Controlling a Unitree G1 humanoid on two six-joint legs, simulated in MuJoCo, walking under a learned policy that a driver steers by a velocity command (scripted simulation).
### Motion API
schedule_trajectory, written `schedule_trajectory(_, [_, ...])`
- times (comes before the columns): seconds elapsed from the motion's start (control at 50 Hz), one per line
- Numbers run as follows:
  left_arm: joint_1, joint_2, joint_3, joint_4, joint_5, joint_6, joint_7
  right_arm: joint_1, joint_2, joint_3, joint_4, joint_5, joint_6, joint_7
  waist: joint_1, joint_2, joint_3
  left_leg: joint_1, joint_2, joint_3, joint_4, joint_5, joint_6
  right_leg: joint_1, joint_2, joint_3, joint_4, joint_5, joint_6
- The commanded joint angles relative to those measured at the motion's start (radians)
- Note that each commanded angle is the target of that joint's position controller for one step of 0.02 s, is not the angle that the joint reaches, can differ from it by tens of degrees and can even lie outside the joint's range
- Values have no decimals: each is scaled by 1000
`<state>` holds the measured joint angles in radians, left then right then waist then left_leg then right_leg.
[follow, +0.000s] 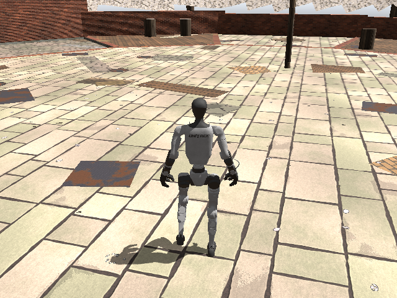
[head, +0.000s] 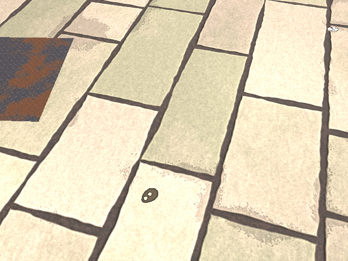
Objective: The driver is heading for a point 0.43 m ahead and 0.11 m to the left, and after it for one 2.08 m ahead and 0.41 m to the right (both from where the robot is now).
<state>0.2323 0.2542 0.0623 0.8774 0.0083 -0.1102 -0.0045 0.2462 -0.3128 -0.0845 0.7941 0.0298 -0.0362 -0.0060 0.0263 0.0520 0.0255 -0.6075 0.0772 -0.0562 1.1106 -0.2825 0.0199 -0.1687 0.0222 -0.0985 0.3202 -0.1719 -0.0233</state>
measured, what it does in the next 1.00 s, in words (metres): walks ahead: left foot, then right foot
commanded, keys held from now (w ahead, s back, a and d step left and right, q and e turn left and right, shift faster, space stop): w+q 0.34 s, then w+e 0.66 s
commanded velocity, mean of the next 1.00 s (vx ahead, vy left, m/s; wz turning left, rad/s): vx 0.50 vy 0.00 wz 0.07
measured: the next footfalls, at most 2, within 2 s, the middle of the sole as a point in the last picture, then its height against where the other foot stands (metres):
left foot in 0.30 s outside the picture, level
right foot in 0.86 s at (186, 216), level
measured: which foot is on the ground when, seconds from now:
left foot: up 0.00-0.28, down 0.30-0.86, up 0.88-1.00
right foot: down 0.00-0.30, up 0.32-0.84, down 0.86-1.00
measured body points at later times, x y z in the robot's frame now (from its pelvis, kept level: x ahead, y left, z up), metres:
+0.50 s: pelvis +0.27 +0.09 +0.00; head +0.30 +0.11 +0.44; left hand +0.33 +0.39 -0.12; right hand +0.44 -0.15 -0.11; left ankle +0.27 +0.15 -0.74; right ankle +0.33 -0.08 -0.66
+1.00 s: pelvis +0.57 +0.08 -0.01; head +0.61 +0.09 +0.44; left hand +0.70 +0.36 -0.12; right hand +0.70 -0.19 -0.12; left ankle +0.48 +0.23 -0.65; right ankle +0.62 +0.02 -0.74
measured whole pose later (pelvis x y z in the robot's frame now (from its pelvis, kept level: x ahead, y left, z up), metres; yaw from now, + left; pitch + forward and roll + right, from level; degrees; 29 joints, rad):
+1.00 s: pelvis +0.57 +0.08 -0.01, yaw -1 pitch +2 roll -1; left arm 0.22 0.29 0.07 0.71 -0.01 -0.06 -0.03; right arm 0.23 -0.28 -0.04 0.75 0.00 -0.11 0.00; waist 0.01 0.01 0.04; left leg -0.44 0.03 -0.05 1.21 -0.38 0.00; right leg -0.35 0.11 0.00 0.47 -0.16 -0.09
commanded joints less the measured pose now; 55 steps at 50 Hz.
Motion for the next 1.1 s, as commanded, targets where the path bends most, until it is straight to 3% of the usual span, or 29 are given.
schedule_trajectory(0.02, [-34,142,34,-47,-2,-16,5,-14,-12,0,-93,-4,-2,8,-14,-117,-6,-129,58,-41,-89,113,-14,84,-289,161,-185,230,-166])
schedule_trajectory(0.12, [6,179,43,-36,-11,0,15,-168,5,14,-153,-6,-12,41,36,-102,27,-71,32,41,-365,320,1,116,-266,3,-188,274,-133])
schedule_trajectory(0.2, [62,210,52,-15,-29,24,17,-256,-7,14,-212,-3,-8,63,46,-107,54,-71,5,88,-465,242,39,236,-307,-48,-131,376,-106])
schedule_trajectory(0.24, [59,240,60,-19,-34,39,22,-228,-39,-2,-224,-6,-3,68,7,-139,14,28,-53,141,-480,139,78,272,-312,-84,-15,675,-87])
schedule_trajectory(0.26, [57,254,64,-22,-35,48,26,-159,-68,-18,-213,-7,0,67,-38,-153,-33,130,-94,167,-484,93,102,273,-307,-101,104,827,-77])
schedule_trajectory(0.28, [44,256,63,-27,-37,56,30,-14,-110,-44,-177,-4,3,62,-123,-140,-108,331,-137,181,-542,133,136,214,-282,-128,293,868,-53])
schedule_trajectory(0.3, [50,233,51,-42,-23,53,35,165,-181,-80,-129,-3,12,42,-204,-77,-198,644,-100,70,-565,156,183,-6,-247,-131,571,659,-10])
schedule_trajectory(0.32, [134,76,3,-99,22,30,20,156,-297,-95,-127,5,10,28,-86,203,-262,983,170,-455,-610,78,339,-471,-66,-91,932,-313,48])
schedule_trajectory(0.34, [68,128,1,-125,-15,-16,4,195,-252,-74,-166,-8,-5,32,-137,138,-436,1065,278,-809,-782,-76,433,-608,1,161,1093,-454,44])
schedule_trajectory(0.36, [-14,184,17,-136,-59,-35,-7,171,-169,-50,-141,-20,-17,35,-156,56,-307,988,254,-638,-808,-5,363,-690,-64,183,1084,-346,22])
schedule_trajectory(0.38, [-20,174,10,-131,-58,-40,-6,110,-129,-37,-142,-15,-25,35,-117,5,-207,833,217,-485,-804,86,320,-659,-114,167,1000,-255,6])
schedule_trajectory(0.4, [-20,172,13,-111,-36,-35,2,26,-91,-23,-152,-19,-29,34,-75,-46,-141,673,182,-371,-810,208,283,-585,-158,159,922,-197,10])
schedule_trajectory(0.42, [-7,172,19,-94,-22,-18,5,-27,-47,-7,-160,-30,-33,35,-41,-49,-103,571,137,-282,-842,299,249,-509,-186,163,875,-150,5])
schedule_trajectory(0.44, [36,164,20,-88,-26,-1,1,-37,-63,-8,-158,-41,-39,33,-11,12,-107,502,152,-260,-869,357,267,-451,-193,165,866,-130,14])
schedule_trajectory(0.52, [-5,121,11,-94,-21,36,4,-10,-88,-15,-105,-38,-67,25,-14,-22,-30,426,124,-94,-950,438,248,-496,-198,157,723,18,50])
schedule_trajectory(0.62, [-119,89,1,-125,-29,26,-14,20,-93,-9,-68,-43,-73,10,-70,-14,14,462,81,70,-991,376,167,-480,-137,140,417,332,31])
schedule_trajectory(0.72, [-230,72,-11,-189,-30,21,-45,88,-105,-14,-13,-32,-53,2,-118,-22,60,668,148,112,-947,460,150,-569,-101,113,276,287,-6])
schedule_trajectory(0.76, [-245,74,-11,-216,-28,20,-62,91,-115,-18,-6,-28,-34,-5,-109,-14,51,747,173,126,-877,617,138,-585,-78,79,258,178,-30])
schedule_trajectory(0.8, [-196,103,2,-227,-26,25,-69,67,-143,-25,-17,-26,-17,-19,-66,31,-12,777,173,154,-744,973,113,-478,-17,13,266,61,-65])
schedule_trajectory(0.84, [24,182,44,-191,-26,32,-59,41,-159,-24,-28,-25,-2,-34,61,40,-144,693,137,199,-430,1129,70,-157,52,-7,219,67,-124])
schedule_trajectory(0.86, [181,262,72,-171,-23,40,-42,48,-138,-11,-49,-35,-12,-40,130,-53,-254,459,97,207,-130,836,33,160,-81,205,202,114,-192])
schedule_trajectory(0.88, [178,331,87,-190,-34,40,-33,144,4,35,-87,-54,-45,-17,41,-329,-371,-17,-162,140,298,-145,-58,546,-355,800,118,40,-430])
schedule_trajectory(0.9, [207,250,62,-186,-31,41,-31,88,-89,20,-88,-28,-90,9,101,-208,-454,-151,-135,-84,383,-253,-31,624,-363,914,20,-59,-424])
schedule_trajectory(0.92, [177,201,50,-190,-23,42,-25,-11,-118,14,-124,12,-109,21,112,-158,-314,-211,-77,-85,344,-192,-11,534,-322,743,14,-52,-359])
schedule_trajectory(0.94, [115,186,45,-199,-21,39,-25,-50,-99,22,-141,3,-118,19,63,-44,-186,-197,-34,-66,224,-132,-4,357,-277,626,-1,40,-320])
schedule_trajectory(0.96, [55,153,35,-214,-23,37,-23,-69,-106,14,-139,-27,-114,11,26,-13,-129,-140,0,-52,116,-103,-10,225,-240,546,-16,140,-295])
schedule_trajectory(0.98, [22,147,29,-232,-13,39,-18,-53,-106,9,-140,-37,-103,9,-8,-34,-88,-73,11,-46,80,-90,-21,113,-216,505,-44,212,-296])
schedule_trajectory(1.02, [-3,161,35,-246,-15,40,-12,-12,-86,11,-142,-44,-80,7,-45,-66,-67,-16,20,-27,-15,-79,-52,-2,-193,463,-79,279,-304])
schedule_trajectory(1.1, [15,207,51,-240,-26,46,8,-110,-33,34,-167,-48,-64,1,-18,-102,-42,68,-11,14,-308,150,-97,-148,-116,338,-86,249,-251])
Velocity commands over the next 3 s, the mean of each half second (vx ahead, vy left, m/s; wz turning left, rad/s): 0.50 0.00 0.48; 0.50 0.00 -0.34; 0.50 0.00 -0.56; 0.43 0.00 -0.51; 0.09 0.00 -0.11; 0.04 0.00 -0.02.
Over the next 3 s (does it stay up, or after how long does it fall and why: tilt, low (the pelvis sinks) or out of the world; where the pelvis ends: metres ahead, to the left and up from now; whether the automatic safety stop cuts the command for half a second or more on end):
stays up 1.19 -0.04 -0.01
